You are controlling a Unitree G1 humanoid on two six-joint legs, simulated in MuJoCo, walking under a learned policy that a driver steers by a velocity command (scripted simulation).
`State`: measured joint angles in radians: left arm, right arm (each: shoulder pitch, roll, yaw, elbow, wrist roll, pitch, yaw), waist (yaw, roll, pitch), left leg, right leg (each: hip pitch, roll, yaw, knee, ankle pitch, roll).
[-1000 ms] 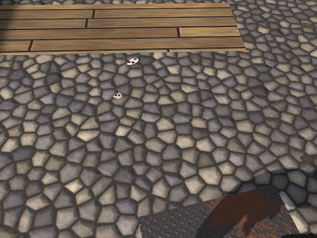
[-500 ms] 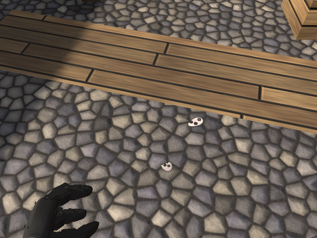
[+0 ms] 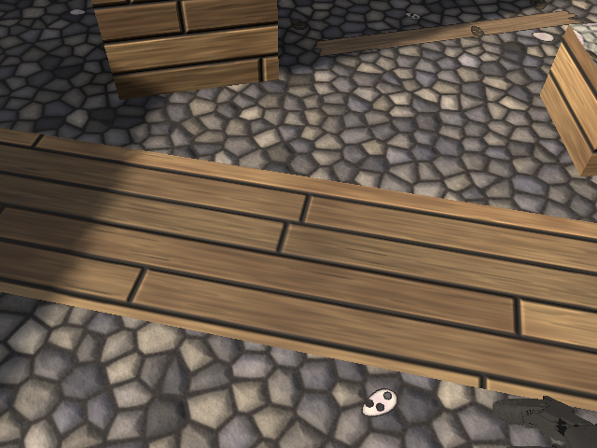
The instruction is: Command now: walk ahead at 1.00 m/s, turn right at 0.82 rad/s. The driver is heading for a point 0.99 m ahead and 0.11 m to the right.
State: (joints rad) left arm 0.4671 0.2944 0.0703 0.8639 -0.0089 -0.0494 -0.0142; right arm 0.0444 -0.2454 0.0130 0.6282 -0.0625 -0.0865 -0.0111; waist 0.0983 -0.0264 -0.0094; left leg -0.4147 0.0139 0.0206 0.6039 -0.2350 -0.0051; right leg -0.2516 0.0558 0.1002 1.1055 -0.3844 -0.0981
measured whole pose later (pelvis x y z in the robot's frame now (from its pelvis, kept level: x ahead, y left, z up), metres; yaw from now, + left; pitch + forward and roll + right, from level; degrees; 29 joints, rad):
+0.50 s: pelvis +0.45 -0.09 -0.01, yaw -24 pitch -1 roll -2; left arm 0.30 0.30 0.04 0.79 0.03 -0.02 0.00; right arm 0.23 -0.22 0.02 0.72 -0.04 -0.07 0.01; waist -0.02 0.00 0.05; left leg -0.52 0.12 -0.06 1.38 -0.33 -0.01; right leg -0.28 0.19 -0.08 0.58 -0.30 -0.18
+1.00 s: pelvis +0.90 -0.19 +0.01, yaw -6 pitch +0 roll +0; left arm 0.08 0.25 -0.03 0.64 0.04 -0.07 0.00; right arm 0.42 -0.29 -0.05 0.87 -0.01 -0.05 0.02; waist -0.04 -0.02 0.07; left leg -0.16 -0.19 -0.02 0.40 -0.22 0.17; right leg -0.63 -0.08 0.07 1.11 -0.28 0.01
